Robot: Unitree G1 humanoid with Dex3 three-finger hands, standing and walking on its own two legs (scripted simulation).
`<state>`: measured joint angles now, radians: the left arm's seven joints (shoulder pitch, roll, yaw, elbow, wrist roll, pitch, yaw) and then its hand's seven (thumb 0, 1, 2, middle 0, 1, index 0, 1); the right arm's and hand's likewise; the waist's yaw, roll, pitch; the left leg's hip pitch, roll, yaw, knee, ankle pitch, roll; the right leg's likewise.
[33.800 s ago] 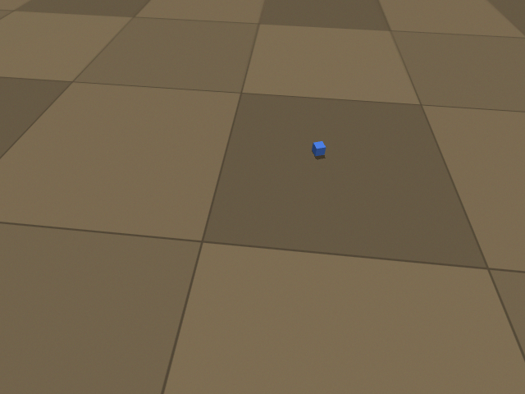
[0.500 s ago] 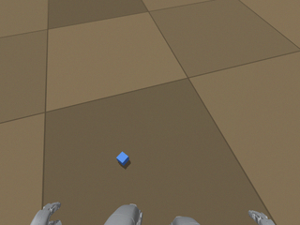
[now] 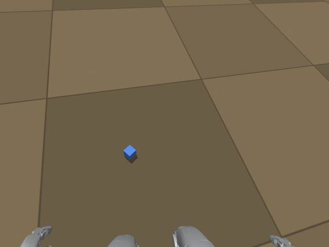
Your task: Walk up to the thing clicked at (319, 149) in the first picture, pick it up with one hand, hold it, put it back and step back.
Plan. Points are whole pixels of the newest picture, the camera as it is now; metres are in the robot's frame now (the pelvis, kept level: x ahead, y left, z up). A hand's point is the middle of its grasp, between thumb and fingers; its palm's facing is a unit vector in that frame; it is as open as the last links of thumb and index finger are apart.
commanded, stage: step back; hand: left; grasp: from above
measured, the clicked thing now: (129, 152) +0.66 +0.19 -0.74
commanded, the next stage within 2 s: none
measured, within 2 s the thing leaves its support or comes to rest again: neither
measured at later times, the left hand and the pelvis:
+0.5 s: hand out of the picture -0.04 +0.22 -0.13, palm faces +0.02 -0.90 -0.43, open 7.4 cm; pelvis -0.17 -0.05 -0.01, yaw +2 degrees
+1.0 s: hand out of the picture -0.30 +0.19 -0.17, palm faces -0.01 -0.92 -0.40, open 7.4 cm; pelvis -0.35 -0.09 -0.02, yaw -1 degrees
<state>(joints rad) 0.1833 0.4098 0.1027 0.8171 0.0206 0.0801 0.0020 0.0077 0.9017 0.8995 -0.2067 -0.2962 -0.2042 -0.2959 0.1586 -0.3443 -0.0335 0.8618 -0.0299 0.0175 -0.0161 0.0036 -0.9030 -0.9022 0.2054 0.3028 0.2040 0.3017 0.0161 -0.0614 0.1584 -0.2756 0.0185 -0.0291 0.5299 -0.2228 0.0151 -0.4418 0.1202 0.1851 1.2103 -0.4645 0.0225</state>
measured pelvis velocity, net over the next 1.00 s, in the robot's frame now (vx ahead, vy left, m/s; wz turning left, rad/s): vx -0.35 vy -0.09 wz -0.01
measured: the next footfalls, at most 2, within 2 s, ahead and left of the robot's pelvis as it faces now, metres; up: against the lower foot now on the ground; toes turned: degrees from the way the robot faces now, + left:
right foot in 0.18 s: -0.06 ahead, -0.16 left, +0.00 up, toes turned +0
left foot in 0.56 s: -0.18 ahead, +0.07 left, +0.00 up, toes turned +1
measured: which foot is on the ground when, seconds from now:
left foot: down 0.00-0.22, up 0.24-0.54, down 0.56-0.98, up 1.00-1.00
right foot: up 0.00-0.16, down 0.18-0.60, up 0.62-0.92, down 0.94-1.00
